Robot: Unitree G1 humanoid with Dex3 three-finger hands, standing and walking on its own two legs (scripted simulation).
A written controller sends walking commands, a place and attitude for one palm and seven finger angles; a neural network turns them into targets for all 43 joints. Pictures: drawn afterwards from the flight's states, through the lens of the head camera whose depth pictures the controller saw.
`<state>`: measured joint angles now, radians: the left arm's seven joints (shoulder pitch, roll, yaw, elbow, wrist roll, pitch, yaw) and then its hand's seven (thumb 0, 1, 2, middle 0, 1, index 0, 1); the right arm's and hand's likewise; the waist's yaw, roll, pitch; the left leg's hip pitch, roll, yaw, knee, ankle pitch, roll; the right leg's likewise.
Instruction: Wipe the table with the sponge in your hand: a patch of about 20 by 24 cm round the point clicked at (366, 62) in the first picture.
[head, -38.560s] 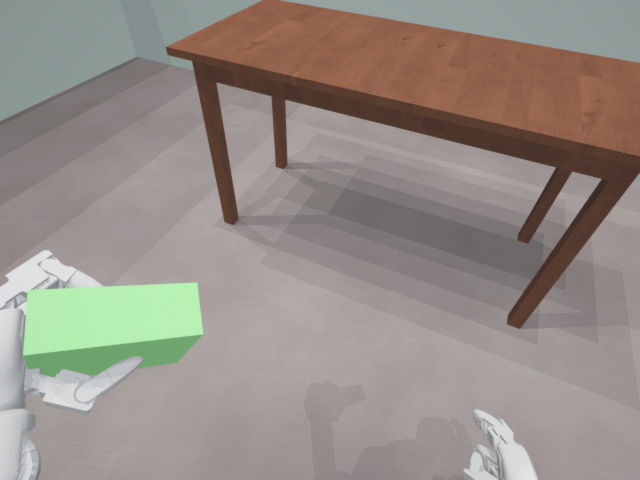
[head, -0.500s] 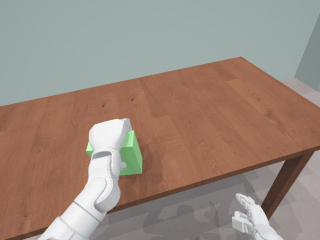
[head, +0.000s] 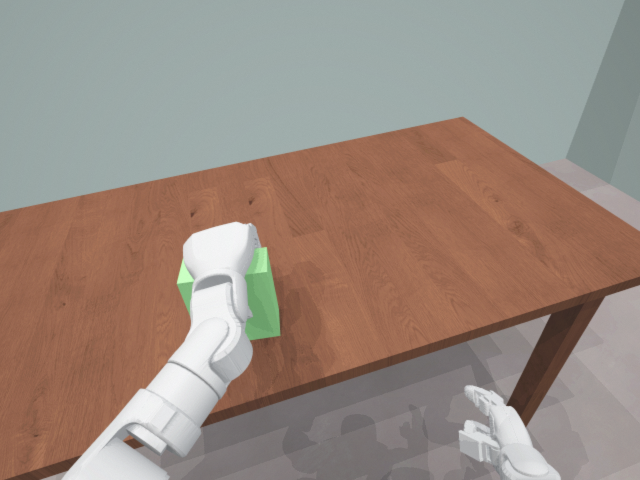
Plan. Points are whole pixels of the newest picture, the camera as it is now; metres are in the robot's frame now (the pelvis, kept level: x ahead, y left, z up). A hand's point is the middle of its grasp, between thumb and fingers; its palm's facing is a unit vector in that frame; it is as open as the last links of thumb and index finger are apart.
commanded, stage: wipe forward along the third lane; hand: left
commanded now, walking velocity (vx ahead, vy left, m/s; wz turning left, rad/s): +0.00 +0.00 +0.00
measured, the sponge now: (237, 309) +0.33 +0.17 +0.05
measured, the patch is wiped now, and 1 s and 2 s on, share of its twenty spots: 0.80 0.85 0.85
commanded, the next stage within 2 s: wipe back along the third lane in 1.18 s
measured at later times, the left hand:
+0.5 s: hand (238, 254) +0.39 +0.18 +0.11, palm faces -0.02 -0.08 -1.00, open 9.6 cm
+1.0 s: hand (234, 234) +0.43 +0.20 +0.11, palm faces -0.05 -0.06 -1.00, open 9.6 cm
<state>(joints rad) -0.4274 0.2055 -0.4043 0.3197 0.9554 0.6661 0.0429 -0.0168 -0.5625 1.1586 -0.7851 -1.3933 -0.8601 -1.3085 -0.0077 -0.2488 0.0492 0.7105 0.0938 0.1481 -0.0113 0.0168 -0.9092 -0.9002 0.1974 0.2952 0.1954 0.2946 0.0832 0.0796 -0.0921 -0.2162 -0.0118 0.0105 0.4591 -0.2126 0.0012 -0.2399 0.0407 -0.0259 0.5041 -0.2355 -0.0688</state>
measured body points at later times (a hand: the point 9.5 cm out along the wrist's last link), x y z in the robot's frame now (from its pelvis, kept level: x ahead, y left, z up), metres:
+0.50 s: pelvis -0.01 -0.01 +0.00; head -0.04 -0.05 +0.45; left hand +0.38 +0.18 +0.16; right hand +0.16 -0.25 -0.12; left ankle +0.02 +0.12 -0.74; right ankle +0.02 -0.07 -0.74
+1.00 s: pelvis +0.00 +0.00 +0.00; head +0.00 -0.03 +0.45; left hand +0.43 +0.20 +0.16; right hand +0.15 -0.25 -0.12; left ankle +0.02 +0.12 -0.74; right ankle +0.02 -0.07 -0.74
